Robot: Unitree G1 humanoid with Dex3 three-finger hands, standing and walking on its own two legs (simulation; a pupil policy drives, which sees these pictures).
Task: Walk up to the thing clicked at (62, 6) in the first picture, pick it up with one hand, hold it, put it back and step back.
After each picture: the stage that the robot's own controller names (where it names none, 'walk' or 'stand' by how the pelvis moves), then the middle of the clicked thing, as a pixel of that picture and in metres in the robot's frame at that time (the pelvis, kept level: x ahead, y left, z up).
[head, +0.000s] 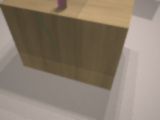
stand; out of the picture +1.08 +0.15 -0.02
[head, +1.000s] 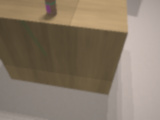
walk; (50, 5) +0.95 +0.19 +0.00
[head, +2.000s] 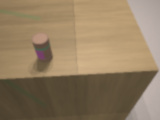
walk; (42, 48) +0.54 +0.16 +0.00
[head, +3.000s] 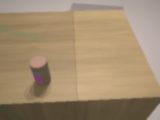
stand; (40, 71) +0.43 +0.19 +0.01
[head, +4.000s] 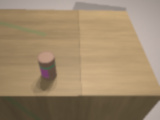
stand; (47, 66) +0.47 +0.16 -0.02
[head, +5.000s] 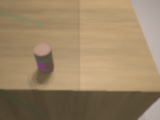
stand; (44, 59) +0.47 +0.16 +0.00
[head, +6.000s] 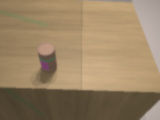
stand; (47, 58) +0.48 +0.15 -0.01
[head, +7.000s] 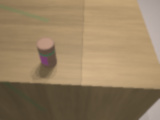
stand; (47, 53) +0.49 +0.17 +0.00
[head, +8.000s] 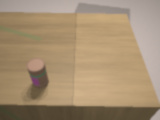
stand; (38, 74) +0.43 +0.19 -0.02
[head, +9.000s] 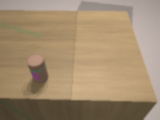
stand; (38, 69) +0.46 +0.20 -0.02
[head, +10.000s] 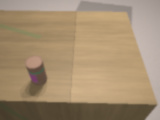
stand; (36, 71) +0.45 +0.21 -0.02
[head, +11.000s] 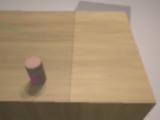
stand; (36, 71) +0.45 +0.21 -0.02
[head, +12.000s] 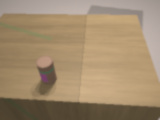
rise first; (47, 70) +0.45 +0.19 -0.01
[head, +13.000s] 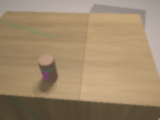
go down; (48, 68) +0.46 +0.19 -0.01
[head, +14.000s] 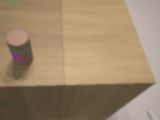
go down; (20, 48) +0.46 +0.17 +0.03
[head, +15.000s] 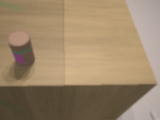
approach; (22, 49) +0.47 +0.18 +0.04
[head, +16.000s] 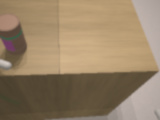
close in; (12, 35) +0.48 +0.19 +0.07
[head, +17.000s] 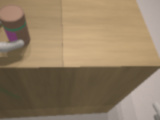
close; (16, 27) +0.50 +0.18 +0.09
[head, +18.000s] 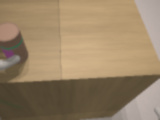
lift; (12, 44) +0.45 +0.18 +0.07
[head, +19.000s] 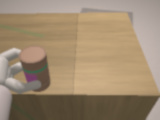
lift; (36, 69) +0.32 +0.14 +0.17
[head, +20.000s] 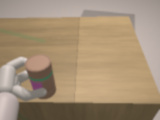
hold; (42, 77) +0.31 +0.13 +0.15
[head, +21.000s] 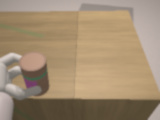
hold; (35, 75) +0.32 +0.15 +0.14
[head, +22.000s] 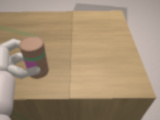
crouch; (35, 58) +0.38 +0.15 +0.14
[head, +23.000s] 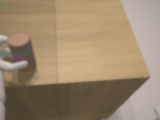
lower; (23, 53) +0.45 +0.16 +0.04
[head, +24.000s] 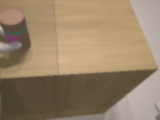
lower; (16, 31) +0.49 +0.16 +0.08
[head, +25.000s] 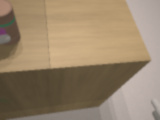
lower; (4, 23) +0.51 +0.17 +0.08
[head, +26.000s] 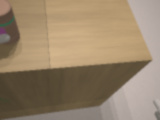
lower; (3, 23) +0.51 +0.17 +0.09
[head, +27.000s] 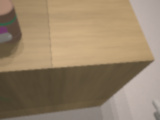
rest; (5, 22) +0.51 +0.17 +0.09
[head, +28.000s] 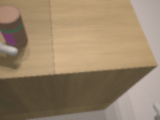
withdraw; (12, 28) +0.50 +0.16 +0.08
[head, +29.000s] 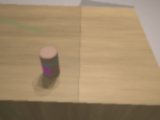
sink last; (50, 62) +0.45 +0.15 +0.04
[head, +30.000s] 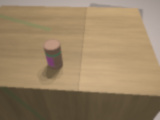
stand; (53, 55) +0.50 +0.16 +0.04
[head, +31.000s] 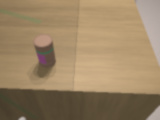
stand; (45, 51) +0.48 +0.16 +0.05
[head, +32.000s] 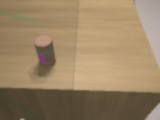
stand; (45, 51) +0.49 +0.16 +0.05
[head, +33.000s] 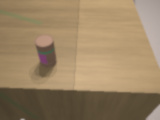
stand; (46, 51) +0.49 +0.16 +0.05
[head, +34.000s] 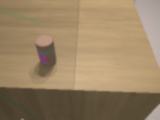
stand; (46, 51) +0.49 +0.16 +0.05
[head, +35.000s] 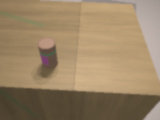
stand; (48, 53) +0.50 +0.16 +0.03
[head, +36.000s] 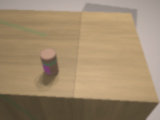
walk; (49, 62) +0.50 +0.16 -0.02
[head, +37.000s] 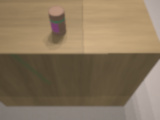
walk; (57, 21) +0.63 +0.13 +0.00
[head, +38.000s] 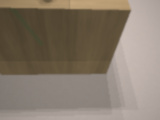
walk; out of the picture +0.93 +0.20 +0.00
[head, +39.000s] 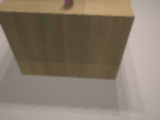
stand; out of the picture +1.10 +0.14 +0.00
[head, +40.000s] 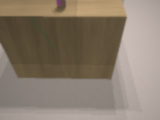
stand; out of the picture +1.10 +0.16 -0.02
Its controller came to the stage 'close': yes
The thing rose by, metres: 0.18
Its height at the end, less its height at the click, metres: +0.00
